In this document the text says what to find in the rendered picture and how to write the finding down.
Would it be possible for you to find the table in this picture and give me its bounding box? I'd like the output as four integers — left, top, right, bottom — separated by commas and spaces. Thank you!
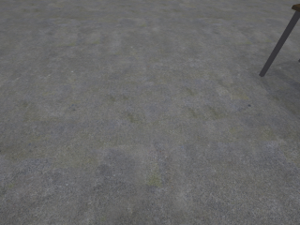
259, 4, 300, 77

